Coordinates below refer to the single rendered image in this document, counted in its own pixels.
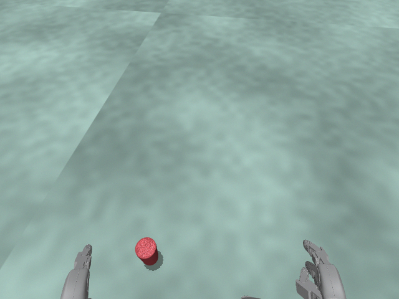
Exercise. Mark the cup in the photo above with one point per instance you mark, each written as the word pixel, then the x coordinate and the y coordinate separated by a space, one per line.
pixel 146 251

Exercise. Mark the right robot hand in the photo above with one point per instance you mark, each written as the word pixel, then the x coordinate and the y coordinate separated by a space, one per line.
pixel 328 283

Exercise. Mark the left robot hand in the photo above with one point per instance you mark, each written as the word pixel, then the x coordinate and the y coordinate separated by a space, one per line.
pixel 76 284

